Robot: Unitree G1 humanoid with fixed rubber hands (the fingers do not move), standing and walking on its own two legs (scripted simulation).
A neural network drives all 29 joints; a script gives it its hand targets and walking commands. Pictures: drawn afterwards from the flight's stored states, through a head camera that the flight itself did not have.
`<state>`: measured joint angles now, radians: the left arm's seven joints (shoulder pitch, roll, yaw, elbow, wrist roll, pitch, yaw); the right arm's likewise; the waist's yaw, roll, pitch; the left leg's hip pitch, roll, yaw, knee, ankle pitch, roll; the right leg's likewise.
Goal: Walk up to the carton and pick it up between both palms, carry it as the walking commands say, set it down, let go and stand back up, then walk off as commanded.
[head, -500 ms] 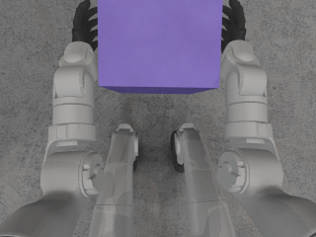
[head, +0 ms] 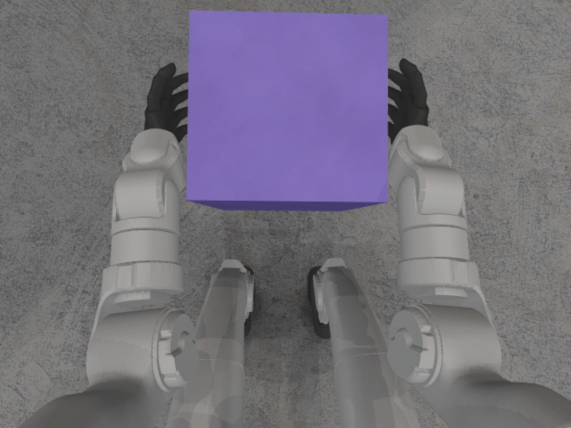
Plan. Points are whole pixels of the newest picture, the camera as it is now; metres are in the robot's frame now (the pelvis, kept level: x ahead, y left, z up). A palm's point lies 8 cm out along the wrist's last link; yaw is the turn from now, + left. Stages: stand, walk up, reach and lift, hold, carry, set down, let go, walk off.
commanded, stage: reach and lift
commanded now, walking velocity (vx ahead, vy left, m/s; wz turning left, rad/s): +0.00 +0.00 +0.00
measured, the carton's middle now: (285, 136) +0.46 +0.00 -0.10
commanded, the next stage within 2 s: none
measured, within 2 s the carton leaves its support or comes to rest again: neither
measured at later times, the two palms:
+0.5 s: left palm (129, 107) +0.43 +0.15 +0.06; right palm (458, 97) +0.43 -0.15 +0.07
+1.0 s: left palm (101, 105) +0.41 +0.14 +0.12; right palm (503, 92) +0.41 -0.16 +0.12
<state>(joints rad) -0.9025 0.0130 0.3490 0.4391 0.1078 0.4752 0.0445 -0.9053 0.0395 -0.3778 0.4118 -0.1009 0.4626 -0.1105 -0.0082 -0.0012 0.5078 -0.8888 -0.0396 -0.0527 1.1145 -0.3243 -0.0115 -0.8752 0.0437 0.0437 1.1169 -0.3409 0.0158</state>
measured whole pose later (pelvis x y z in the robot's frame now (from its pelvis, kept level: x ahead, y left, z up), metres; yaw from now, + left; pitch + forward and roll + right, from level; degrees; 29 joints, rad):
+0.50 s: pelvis +0.08 +0.00 +0.06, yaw +0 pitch +9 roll +0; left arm -0.55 -0.11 0.39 0.59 0.27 0.48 0.00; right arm -0.58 0.13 -0.42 0.60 -0.24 0.46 -0.04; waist -0.02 -0.01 -0.03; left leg -0.64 -0.04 -0.06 0.78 -0.29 0.00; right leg -0.63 0.03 0.05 0.79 -0.31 0.01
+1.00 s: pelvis +0.12 +0.00 +0.10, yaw +0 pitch -3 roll +0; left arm -0.23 -0.14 0.23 0.31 0.19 0.64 0.02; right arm -0.27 0.15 -0.25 0.32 -0.18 0.64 -0.05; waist -0.02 0.00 -0.01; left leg -0.16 -0.03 -0.06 0.45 -0.23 0.00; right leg -0.16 0.02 0.06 0.46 -0.25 0.00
